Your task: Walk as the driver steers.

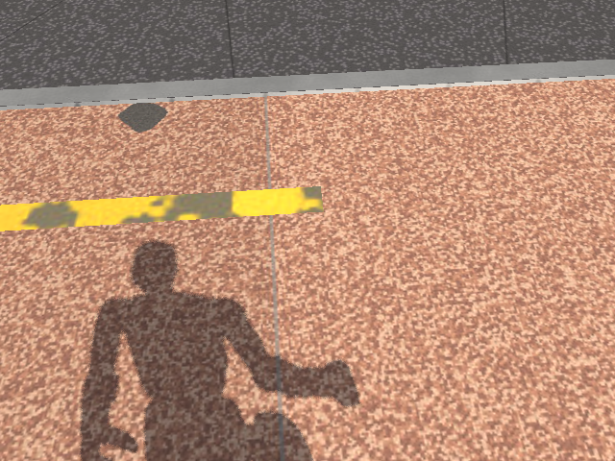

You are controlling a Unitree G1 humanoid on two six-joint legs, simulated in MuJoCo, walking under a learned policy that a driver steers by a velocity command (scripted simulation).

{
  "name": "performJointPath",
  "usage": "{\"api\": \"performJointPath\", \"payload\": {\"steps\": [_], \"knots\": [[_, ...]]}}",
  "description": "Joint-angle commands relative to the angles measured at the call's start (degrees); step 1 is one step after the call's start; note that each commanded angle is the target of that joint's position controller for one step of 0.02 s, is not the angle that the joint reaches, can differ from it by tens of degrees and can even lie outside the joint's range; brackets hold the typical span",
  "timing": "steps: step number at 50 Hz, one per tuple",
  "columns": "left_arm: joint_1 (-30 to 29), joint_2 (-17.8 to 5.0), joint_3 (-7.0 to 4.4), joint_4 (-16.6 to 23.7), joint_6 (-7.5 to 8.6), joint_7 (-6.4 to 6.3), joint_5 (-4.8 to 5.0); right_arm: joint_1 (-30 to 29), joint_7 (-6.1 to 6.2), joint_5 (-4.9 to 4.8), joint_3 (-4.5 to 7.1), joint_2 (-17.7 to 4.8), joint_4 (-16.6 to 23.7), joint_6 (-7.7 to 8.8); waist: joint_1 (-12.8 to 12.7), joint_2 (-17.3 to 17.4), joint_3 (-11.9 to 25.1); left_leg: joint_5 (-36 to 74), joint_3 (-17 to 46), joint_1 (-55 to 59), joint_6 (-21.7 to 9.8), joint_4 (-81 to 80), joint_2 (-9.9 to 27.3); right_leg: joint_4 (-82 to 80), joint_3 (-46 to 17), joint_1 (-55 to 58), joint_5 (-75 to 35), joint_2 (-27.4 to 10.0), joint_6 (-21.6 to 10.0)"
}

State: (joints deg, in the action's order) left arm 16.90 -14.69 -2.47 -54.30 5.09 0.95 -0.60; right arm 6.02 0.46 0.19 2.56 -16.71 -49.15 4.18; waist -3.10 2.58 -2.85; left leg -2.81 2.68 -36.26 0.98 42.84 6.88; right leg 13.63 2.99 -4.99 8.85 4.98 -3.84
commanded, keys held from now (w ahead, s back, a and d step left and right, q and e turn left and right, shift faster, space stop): no key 1.00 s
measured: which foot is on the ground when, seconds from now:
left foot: up 0.00-0.10, down 0.12-1.00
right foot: down 0.00-0.14, up 0.16-0.40, down 0.42-1.00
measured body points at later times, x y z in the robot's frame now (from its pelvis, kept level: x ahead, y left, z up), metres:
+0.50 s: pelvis +0.13 +0.03 -0.01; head +0.14 +0.02 +0.44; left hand +0.17 +0.30 -0.15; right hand +0.24 -0.22 -0.15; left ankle +0.20 +0.13 -0.75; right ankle +0.11 -0.11 -0.75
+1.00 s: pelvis +0.16 +0.01 -0.01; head +0.17 +0.01 +0.44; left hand +0.19 +0.26 -0.16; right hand +0.25 -0.25 -0.15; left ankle +0.20 +0.13 -0.75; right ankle +0.11 -0.11 -0.75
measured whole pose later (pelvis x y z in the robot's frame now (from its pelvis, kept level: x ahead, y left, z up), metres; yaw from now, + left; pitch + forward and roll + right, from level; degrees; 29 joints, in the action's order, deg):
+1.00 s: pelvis +0.16 +0.01 -0.01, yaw +0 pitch -1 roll +0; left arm 12.7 -12.3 -0.9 -62.8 0.6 -1.8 -0.2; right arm 7.6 2.1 -0.1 2.4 -13.4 -59.9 -0.9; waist -0.3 0.2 -2.3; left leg -12.0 -0.4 -14.9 0.3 28.2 0.6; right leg 27.7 0.6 -7.0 19.4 -0.6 0.1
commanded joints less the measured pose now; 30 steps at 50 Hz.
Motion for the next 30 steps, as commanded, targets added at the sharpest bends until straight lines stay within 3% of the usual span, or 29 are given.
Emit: {"api": "performJointPath", "payload": {"steps": [1,4,6,7,8,9,10,11,13,15,18,20,21,22,23,24,27,30], "knots": [[-1.95,-9.56,-1.61,2.36,0.09,-0.84,0.41,0.47,-0.43,-0.15,0.09,-2.17,2.20,0.07,1.57,-5.75,3.90,8.49,-1.85,12.34,0.26,-7.68,-3.00,-1.72,-3.77,-5.51,-29.92,-13.83,-7.55],[-2.46,-9.70,-1.62,1.14,-1.08,-1.23,1.12,-1.07,-0.78,0.27,0.71,-4.47,3.31,0.23,2.24,-6.51,4.40,4.25,-0.56,12.95,-1.62,-12.02,-3.72,3.26,-6.34,-0.54,-27.27,-16.05,-6.26],[-2.99,-8.59,-1.28,0.69,-1.82,-1.54,1.26,3.72,-0.73,0.87,1.58,-6.15,1.51,0.57,4.99,-5.17,6.11,9.06,-1.37,20.45,-3.46,-18.39,-4.75,10.45,-6.38,0.01,-24.18,-13.86,-3.63],[-0.12,-7.25,-0.77,0.52,-1.66,-1.58,0.18,6.35,-0.31,1.33,2.47,-9.74,1.05,0.70,4.79,-0.97,9.34,30.98,2.55,28.53,-5.28,-18.10,-0.10,17.40,-4.44,-2.65,-18.32,-10.04,-0.83],[8.15,-3.27,0.50,-0.80,-1.24,-1.28,-0.78,7.65,-0.02,1.72,2.52,-11.35,0.90,0.10,1.19,8.14,16.51,45.54,11.92,43.89,-12.67,-13.86,9.56,27.76,-3.05,-12.92,5.56,-5.66,2.32],[8.54,-2.51,1.06,-1.97,-1.87,-1.38,0.20,9.26,-0.20,1.28,1.25,-5.93,0.20,-0.83,3.43,11.00,20.61,38.47,18.86,44.91,-18.10,-16.52,14.16,36.27,-4.47,-16.55,27.86,-3.78,4.61],[4.44,-6.17,0.19,-1.17,-2.96,-1.57,1.39,8.45,-0.70,0.60,0.36,-3.54,-0.02,-1.14,4.16,7.32,17.69,23.31,19.53,39.79,-17.30,-20.09,12.52,39.83,-6.60,-18.53,32.28,-4.92,5.14],[1.40,-7.02,-0.25,-0.61,-4.20,-2.15,1.73,5.27,-0.84,0.50,0.28,-3.96,0.20,-1.33,3.52,4.79,13.55,11.29,18.44,35.07,-15.29,-22.60,10.95,41.68,-6.83,-20.33,29.99,-6.25,5.53],[-0.68,-7.15,-0.78,-0.61,-6.37,-3.36,0.92,-1.25,-0.54,0.89,0.43,-5.07,1.31,-1.50,1.72,4.26,8.22,-4.33,15.66,24.70,-12.96,-27.38,8.75,39.06,-7.01,-18.28,23.85,-8.41,6.58],[0.52,-5.46,-0.56,-1.78,-6.86,-3.86,0.77,-4.38,-0.16,1.51,0.47,-4.87,1.43,-1.96,0.32,6.00,6.70,-9.52,11.07,17.86,-11.36,-29.50,5.47,32.93,-5.27,-12.31,19.38,-8.02,6.91],[1.73,-3.65,-0.25,-3.93,-6.34,-3.47,0.33,-4.20,0.36,0.60,0.33,-4.16,0.32,-2.39,-0.32,4.75,8.07,-13.49,6.63,15.86,-10.33,-28.41,3.01,20.84,-2.74,-4.49,6.99,-6.88,5.89],[0.63,-4.16,-0.21,-4.15,-6.26,-2.97,-0.79,-1.79,0.46,-0.13,-0.03,-3.15,-1.12,-2.60,0.04,2.66,6.74,-22.62,5.22,14.13,-6.95,-27.88,0.97,13.55,-2.96,-1.35,0.89,-7.22,4.12],[-0.78,-5.77,-0.26,-3.32,-6.21,-3.01,-1.06,-0.61,0.39,0.16,-0.15,-2.92,-1.69,-2.63,1.21,0.62,4.47,-25.36,4.35,13.50,-4.78,-26.63,-0.41,10.44,-5.96,-2.74,2.10,-10.12,2.64],[-1.99,-9.07,-0.92,-3.62,-6.09,-3.10,-0.09,0.37,0.43,0.44,0.18,-3.22,-1.43,-2.80,3.68,-4.56,1.82,-23.45,1.11,16.16,-3.06,-25.78,-3.60,10.30,-6.32,-9.67,11.16,-10.25,1.02],[-3.08,-7.53,-0.69,-3.88,-5.51,-2.92,0.23,-0.70,0.66,0.81,0.09,-2.94,-1.50,-2.89,3.16,-6.26,0.64,-18.84,-0.41,21.28,-2.17,-22.94,-4.74,8.10,-6.64,-15.27,16.85,-9.67,0.96],[-3.92,-5.98,-0.26,-4.07,-4.83,-2.90,-0.06,-0.45,0.82,0.64,0.13,-2.62,-1.72,-2.88,3.60,-7.23,0.74,-14.79,-0.71,24.12,-2.37,-20.97,-4.86,6.66,-6.79,-16.80,16.40,-9.69,1.80],[-4.11,-5.37,-0.04,-4.68,-3.29,-2.74,0.08,1.40,1.03,0.40,0.28,-2.63,-3.19,-2.96,3.66,-6.78,2.37,-4.97,-1.31,26.05,-3.58,-18.36,-4.94,7.46,-6.22,-13.78,7.40,-9.31,3.34],[-2.08,-5.37,0.09,-5.78,-3.18,-2.79,0.45,1.51,0.82,0.10,0.34,-2.30,-4.05,-3.00,2.84,-4.83,3.67,1.25,-1.51,26.55,-3.75,-17.37,-4.79,9.15,-5.48,-10.81,1.35,-8.79,3.19]]}}
Velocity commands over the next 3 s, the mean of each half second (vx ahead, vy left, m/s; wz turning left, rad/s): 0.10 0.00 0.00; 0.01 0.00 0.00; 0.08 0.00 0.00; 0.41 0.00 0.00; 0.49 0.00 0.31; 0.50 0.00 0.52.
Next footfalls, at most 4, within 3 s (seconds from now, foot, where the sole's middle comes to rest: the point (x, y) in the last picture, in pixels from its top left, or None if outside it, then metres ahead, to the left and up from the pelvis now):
0.12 left None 0.24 0.13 -0.78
0.42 right None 0.15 -0.11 -0.78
2.02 right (383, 395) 0.63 -0.10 -0.78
2.60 left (279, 285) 0.91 0.16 -0.78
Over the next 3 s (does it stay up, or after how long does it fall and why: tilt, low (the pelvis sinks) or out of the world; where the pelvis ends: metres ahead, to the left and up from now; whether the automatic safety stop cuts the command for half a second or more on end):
stays up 0.99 0.10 -0.01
